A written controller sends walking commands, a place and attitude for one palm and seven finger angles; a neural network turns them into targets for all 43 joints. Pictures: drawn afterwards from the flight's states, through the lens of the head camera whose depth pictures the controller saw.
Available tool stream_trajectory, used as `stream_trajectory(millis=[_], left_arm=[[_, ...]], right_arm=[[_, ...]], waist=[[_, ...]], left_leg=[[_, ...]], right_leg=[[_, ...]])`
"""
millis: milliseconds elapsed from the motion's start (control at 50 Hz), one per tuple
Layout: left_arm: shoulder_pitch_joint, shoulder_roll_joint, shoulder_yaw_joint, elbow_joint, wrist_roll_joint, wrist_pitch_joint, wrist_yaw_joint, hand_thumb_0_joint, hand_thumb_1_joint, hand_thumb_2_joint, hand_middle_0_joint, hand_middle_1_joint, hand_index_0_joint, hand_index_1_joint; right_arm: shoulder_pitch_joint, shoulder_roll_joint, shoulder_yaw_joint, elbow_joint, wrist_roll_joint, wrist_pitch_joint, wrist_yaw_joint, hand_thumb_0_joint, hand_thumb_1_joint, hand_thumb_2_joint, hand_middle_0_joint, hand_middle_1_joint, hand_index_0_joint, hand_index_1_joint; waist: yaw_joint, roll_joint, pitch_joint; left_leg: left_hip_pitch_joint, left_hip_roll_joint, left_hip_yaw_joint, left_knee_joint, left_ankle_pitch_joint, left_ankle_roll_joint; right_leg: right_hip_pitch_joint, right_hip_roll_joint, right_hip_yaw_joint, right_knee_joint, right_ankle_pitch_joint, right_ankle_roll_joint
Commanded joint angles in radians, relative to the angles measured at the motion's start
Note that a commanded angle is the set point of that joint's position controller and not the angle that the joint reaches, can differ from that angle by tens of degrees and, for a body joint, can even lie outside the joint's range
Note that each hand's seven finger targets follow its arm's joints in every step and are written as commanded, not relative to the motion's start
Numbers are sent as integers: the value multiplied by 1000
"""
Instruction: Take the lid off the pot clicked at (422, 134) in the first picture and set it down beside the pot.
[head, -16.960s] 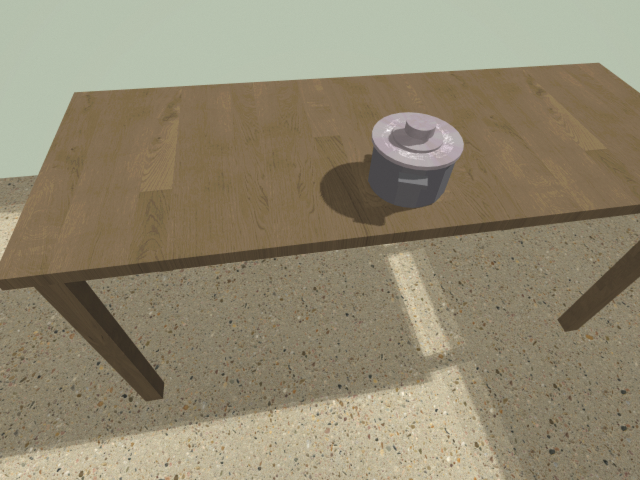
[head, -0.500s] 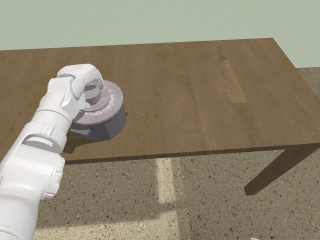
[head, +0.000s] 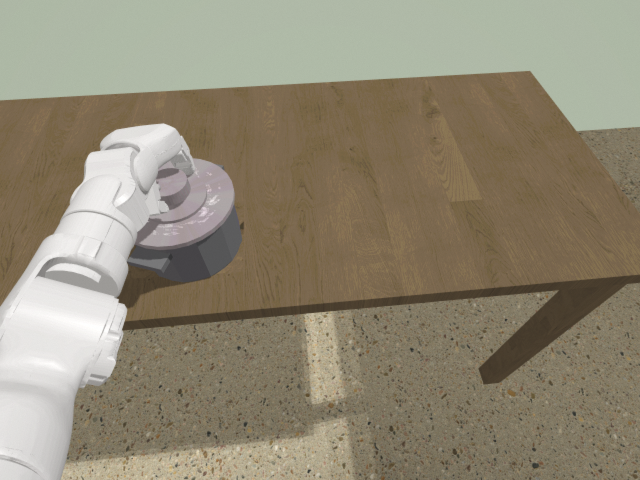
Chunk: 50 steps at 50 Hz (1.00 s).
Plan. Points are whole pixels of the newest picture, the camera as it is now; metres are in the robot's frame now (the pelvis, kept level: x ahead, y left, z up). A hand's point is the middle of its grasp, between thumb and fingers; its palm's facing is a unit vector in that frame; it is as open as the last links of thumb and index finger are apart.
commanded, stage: lower the open fingers around the knob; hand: left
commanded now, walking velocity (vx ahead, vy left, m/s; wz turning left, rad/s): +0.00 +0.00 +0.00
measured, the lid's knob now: (169, 186) +0.50 +0.19 +0.07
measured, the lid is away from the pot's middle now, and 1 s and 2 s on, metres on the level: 0.00 0.00 0.00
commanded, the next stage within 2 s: close the fingers and squeeze the knob in 0.84 s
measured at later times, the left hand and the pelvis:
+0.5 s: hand (156, 182) +0.48 +0.19 +0.10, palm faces -0.38 -0.06 -0.92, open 9.7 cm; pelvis +0.00 +0.00 +0.00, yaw +0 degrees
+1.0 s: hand (158, 189) +0.47 +0.19 +0.09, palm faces -0.38 -0.05 -0.92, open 10.4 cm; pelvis +0.00 +0.00 +0.00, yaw +0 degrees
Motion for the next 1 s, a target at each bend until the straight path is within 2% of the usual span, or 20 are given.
stream_trajectory(millis=[0,40,80,100,140,220,260,320,380,440,620,640,720,740,860,900,920,940,960,980], left_arm=[[-450,168,26,-146,12,-9,15,0,-309,1420,-822,-81,-822,-81],[-444,210,58,-140,11,-15,15,0,-309,1420,-822,-81,-822,-81],[-432,164,21,-104,6,-6,14,0,-309,1420,-822,-81,-822,-81],[-439,187,37,-103,5,-4,12,0,-309,1420,-822,-81,-822,-81],[-471,226,62,-127,7,-10,14,0,-309,1420,-822,-81,-822,-81],[-462,199,46,-149,22,-21,12,0,-309,1420,-822,-81,-822,-81],[-420,178,31,-106,22,-13,13,0,-309,1420,-822,-81,-822,-81],[-420,231,71,-77,16,-10,15,0,-309,1420,-822,-81,-822,-81],[-435,165,10,-64,18,3,12,0,-309,1420,-822,-81,-822,-81],[-460,197,34,-77,33,2,17,0,-309,1420,-822,-81,-822,-81],[-461,132,5,-91,13,4,5,0,-309,1420,-822,-81,-822,-81],[-470,153,17,-88,13,8,9,0,-309,1420,-822,-81,-822,-81],[-491,101,-13,-124,10,2,4,0,-309,1420,-822,-81,-822,-81],[-467,137,16,-103,10,5,9,0,-309,1420,-822,-81,-822,-81],[-472,101,-3,-184,2,-11,8,0,-309,1420,-822,-81,-822,-81],[-442,94,-11,-139,-3,-3,8,0,-309,1420,-822,-81,-822,-81],[-455,145,36,-156,-7,-10,11,0,-309,1420,-822,-81,-822,-81],[-460,143,25,-153,-10,-6,14,0,-102,960,-487,-715,-487,-715],[-461,159,35,-145,-5,-4,18,0,-94,963,-487,-734,-487,-734],[-485,114,-5,-157,-6,-1,18,0,-86,966,-487,-752,-487,-752]], right_arm=[[42,-146,-51,-86,0,-34,-9,0,-900,-900,200,300,200,300],[47,-153,-52,-81,-1,-32,-10,0,-900,-900,200,300,200,300],[45,-149,-50,-82,1,-31,-11,0,-900,-900,200,300,200,300],[46,-154,-49,-79,4,-32,-12,0,-900,-900,200,300,200,300],[54,-157,-52,-77,1,-33,-14,0,-900,-900,200,300,200,300],[47,-150,-52,-87,1,-34,-12,0,-900,-900,200,300,200,300],[50,-150,-51,-82,0,-30,-10,0,-900,-900,200,300,200,300],[48,-158,-47,-85,3,-29,-14,0,-900,-900,200,300,200,300],[54,-154,-47,-79,5,-30,-11,0,-900,-900,200,300,200,300],[59,-157,-49,-75,3,-28,-9,0,-900,-900,200,300,200,300],[60,-152,-52,-83,0,-29,-6,0,-900,-900,200,300,200,300],[64,-155,-53,-77,-1,-25,-6,0,-900,-900,200,300,200,300],[59,-148,-55,-76,-3,-31,-4,0,-900,-900,200,300,200,300],[65,-150,-54,-75,-5,-29,-3,0,-900,-900,200,300,200,300],[54,-137,-59,-86,-8,-32,-1,0,-900,-900,200,300,200,300],[52,-142,-53,-80,-3,-27,0,0,-900,-900,200,300,200,300],[54,-147,-55,-78,-4,-29,-3,0,-900,-900,200,300,200,300],[51,-145,-53,-82,-5,-28,-3,0,-900,-900,200,300,200,300],[51,-147,-51,-82,-1,-27,-6,0,-900,-900,200,300,200,300],[43,-142,-50,-81,0,-29,-6,0,-900,-900,200,300,200,300]], waist=[[-13,-20,-341],[-11,-35,-344],[-20,-51,-320],[-18,-65,-310],[-16,-47,-337],[-10,-23,-378],[-15,-34,-348],[-10,-55,-319],[-25,-38,-304],[-19,-19,-328],[-26,-59,-342],[-27,-51,-338],[-28,-20,-349],[-24,-33,-344],[-20,-5,-402],[-23,-45,-339],[-15,-60,-352],[-17,-44,-344],[-17,-52,-339],[-25,-31,-317]], left_leg=[[297,-20,-22,-15,245,47],[285,-16,-20,-11,254,48],[265,-18,-17,-15,222,47],[251,-18,-15,-18,203,48],[263,-15,-16,-13,225,49],[290,-18,-22,-1,292,47],[283,-16,-19,1,268,45],[235,-16,-15,-7,238,45],[240,-15,-12,1,226,43],[257,-9,-23,3,245,41],[267,-11,-26,9,268,46],[266,-8,-27,10,254,44],[297,-10,-33,7,269,44],[289,-9,-37,8,253,44],[347,-14,-35,13,312,47],[301,-14,-32,3,266,46],[295,-11,-32,1,280,49],[282,-15,-27,-2,253,49],[280,-17,-30,-9,243,48],[283,-15,-28,-11,230,47]], right_leg=[[15,52,-37,-57,263,-49],[31,50,-33,-55,281,-48],[16,51,-38,-55,258,-46],[16,51,-36,-60,250,-43],[32,48,-31,-54,270,-46],[31,51,-32,-44,310,-51],[4,54,-39,-45,281,-47],[17,52,-34,-46,273,-49],[-11,53,-40,-43,261,-45],[-16,55,-39,-35,252,-50],[-27,58,-44,-35,264,-49],[-26,57,-45,-33,255,-47],[-49,57,-47,-35,242,-53],[-38,58,-46,-35,232,-51],[-16,57,-44,-37,281,-50],[-26,60,-49,-44,256,-49],[-2,57,-44,-44,275,-51],[12,56,-41,-45,270,-49],[7,56,-41,-45,259,-50],[-13,55,-45,-48,245,-51]])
